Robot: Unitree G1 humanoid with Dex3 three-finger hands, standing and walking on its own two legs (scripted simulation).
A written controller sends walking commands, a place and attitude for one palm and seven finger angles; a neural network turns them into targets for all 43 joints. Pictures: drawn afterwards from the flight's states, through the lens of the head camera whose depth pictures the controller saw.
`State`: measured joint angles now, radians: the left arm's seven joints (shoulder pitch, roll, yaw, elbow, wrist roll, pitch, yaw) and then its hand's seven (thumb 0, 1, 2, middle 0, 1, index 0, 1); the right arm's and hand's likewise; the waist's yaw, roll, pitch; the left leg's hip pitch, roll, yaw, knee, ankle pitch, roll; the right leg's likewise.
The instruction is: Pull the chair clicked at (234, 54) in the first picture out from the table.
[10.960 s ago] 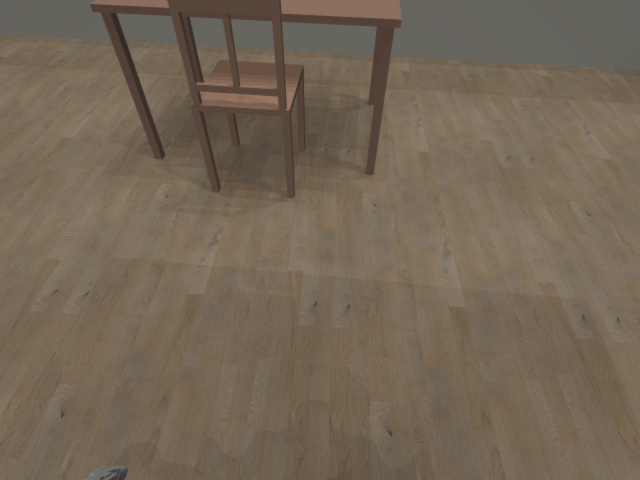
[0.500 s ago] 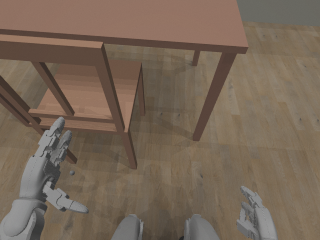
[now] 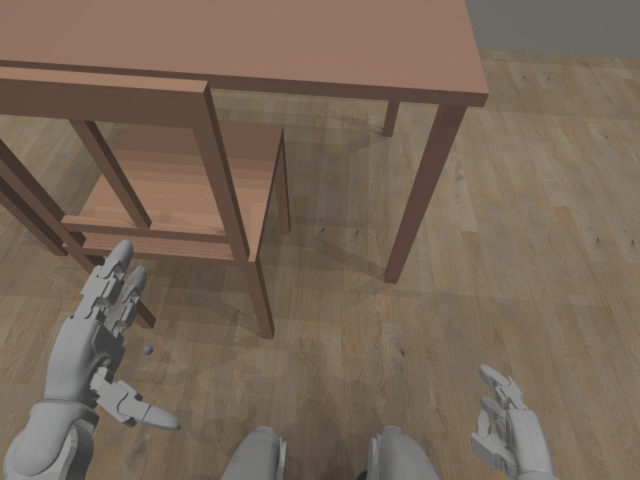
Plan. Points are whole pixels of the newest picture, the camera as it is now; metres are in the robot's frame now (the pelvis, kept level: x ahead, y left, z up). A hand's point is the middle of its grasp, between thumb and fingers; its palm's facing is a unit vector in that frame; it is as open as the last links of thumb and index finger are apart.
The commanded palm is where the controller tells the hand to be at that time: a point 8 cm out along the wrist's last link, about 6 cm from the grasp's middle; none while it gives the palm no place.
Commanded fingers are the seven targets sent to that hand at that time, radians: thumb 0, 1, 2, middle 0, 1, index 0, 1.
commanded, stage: aim the fingers beside a spindle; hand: left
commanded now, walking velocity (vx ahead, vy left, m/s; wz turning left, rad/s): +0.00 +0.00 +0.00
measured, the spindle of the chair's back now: (116, 179) +0.53 +0.37 +0.00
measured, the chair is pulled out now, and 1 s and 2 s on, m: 0.00 0.00 0.00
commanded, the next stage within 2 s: none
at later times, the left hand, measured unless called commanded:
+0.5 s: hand (171, 318) +0.29 +0.20 +0.04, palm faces -0.02 -1.00 -0.04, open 16.9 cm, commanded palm +0.27 +0.25 +0.05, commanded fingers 0.00 -0.50 0.30 -0.06 -0.08 -0.06 -0.08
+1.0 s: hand (197, 290) +0.33 +0.18 +0.02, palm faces -0.03 -1.00 -0.03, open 16.9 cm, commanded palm +0.32 +0.24 +0.02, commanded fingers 0.00 -0.50 0.30 -0.06 -0.08 -0.06 -0.08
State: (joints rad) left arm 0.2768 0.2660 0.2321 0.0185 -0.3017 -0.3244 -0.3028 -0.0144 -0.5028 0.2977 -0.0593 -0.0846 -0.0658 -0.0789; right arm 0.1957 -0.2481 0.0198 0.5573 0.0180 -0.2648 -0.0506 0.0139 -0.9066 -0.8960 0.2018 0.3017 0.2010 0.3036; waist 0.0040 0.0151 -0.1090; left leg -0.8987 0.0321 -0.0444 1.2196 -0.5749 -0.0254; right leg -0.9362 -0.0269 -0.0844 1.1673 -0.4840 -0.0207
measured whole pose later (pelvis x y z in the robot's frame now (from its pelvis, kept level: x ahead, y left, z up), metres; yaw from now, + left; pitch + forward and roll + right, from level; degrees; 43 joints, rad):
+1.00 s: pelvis +0.00 +0.00 -0.02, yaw +0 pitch +19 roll -1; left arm -0.12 0.24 0.20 0.34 -0.22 -0.36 -0.24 -0.01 -0.50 0.30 -0.06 -0.08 -0.07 -0.08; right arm 0.19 -0.26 0.01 0.61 0.00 -0.23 -0.03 0.01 -0.91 -0.90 0.20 0.30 0.20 0.30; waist -0.02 0.01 -0.14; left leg -1.04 0.02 -0.03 1.30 -0.59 -0.02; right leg -1.09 -0.04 -0.06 1.25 -0.50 -0.01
